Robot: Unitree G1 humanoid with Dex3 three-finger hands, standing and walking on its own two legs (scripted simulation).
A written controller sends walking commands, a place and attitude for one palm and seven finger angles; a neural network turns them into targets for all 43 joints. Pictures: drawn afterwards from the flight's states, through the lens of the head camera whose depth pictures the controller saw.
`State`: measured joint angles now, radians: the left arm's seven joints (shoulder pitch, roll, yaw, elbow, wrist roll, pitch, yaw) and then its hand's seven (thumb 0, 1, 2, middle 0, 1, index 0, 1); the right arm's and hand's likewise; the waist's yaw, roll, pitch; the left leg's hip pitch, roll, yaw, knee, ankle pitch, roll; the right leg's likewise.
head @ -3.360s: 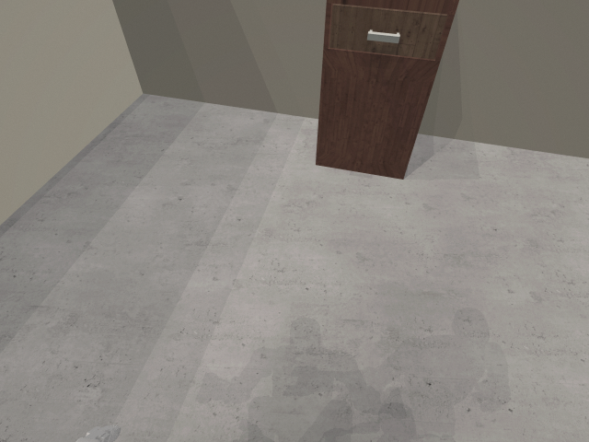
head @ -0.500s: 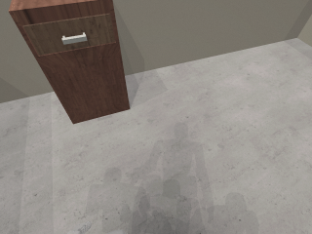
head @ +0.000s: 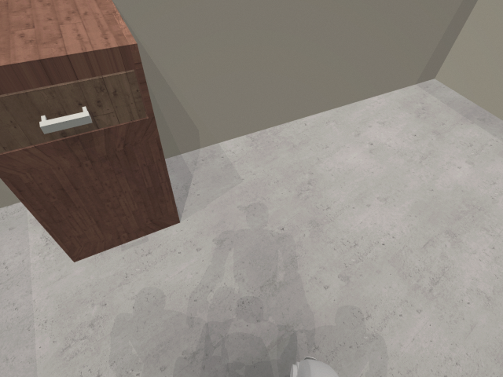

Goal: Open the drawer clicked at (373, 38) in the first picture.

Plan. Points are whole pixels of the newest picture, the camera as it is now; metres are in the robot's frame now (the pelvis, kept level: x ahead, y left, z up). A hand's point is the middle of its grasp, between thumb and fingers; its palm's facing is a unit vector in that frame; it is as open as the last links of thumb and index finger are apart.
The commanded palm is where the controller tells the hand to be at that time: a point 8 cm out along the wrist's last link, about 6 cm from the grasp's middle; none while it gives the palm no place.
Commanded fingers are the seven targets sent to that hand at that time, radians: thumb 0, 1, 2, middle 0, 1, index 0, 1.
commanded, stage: turn to face it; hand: left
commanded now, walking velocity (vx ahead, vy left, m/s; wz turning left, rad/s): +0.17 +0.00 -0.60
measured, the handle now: (65, 118) +0.73 +0.56 -0.07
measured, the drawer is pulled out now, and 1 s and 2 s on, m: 0.00 0.00 0.00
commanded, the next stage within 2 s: take the last steps up to it in 1.10 s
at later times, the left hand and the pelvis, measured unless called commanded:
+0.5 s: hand (187, 324) +0.24 +0.14 -0.17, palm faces +0.14 -0.98 -0.17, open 7.3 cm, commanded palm none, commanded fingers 0.00 0.90 0.90 -0.20 -0.30 -0.20 -0.30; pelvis +0.14 -0.04 -0.01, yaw +8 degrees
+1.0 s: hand (146, 373) +0.15 +0.20 -0.17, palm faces +0.37 -0.89 -0.28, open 7.4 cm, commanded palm none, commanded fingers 0.00 0.90 0.90 -0.20 -0.30 -0.20 -0.30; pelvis +0.16 -0.03 +0.00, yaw +20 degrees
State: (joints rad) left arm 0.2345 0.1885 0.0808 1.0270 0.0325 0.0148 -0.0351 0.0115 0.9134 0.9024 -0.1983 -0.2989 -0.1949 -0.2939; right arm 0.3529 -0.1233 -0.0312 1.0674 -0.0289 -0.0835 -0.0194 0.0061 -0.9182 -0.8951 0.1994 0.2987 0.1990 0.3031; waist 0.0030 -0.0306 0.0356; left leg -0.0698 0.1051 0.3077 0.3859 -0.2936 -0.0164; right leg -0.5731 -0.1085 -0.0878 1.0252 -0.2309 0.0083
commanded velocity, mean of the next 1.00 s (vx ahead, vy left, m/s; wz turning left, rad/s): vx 0.00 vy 0.00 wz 0.46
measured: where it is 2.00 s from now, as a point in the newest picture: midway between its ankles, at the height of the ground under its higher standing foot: outside the picture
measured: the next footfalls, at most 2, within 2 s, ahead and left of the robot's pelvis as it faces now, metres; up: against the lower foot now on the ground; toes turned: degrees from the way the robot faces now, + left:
right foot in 0.16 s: +0.23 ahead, -0.14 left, +0.00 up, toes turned -12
left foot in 0.60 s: +0.20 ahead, +0.09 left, +0.00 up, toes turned +21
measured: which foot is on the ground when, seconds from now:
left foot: down 0.00-0.16, up 0.18-0.58, down 0.60-1.00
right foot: up 0.00-0.14, down 0.16-0.60, up 0.62-1.00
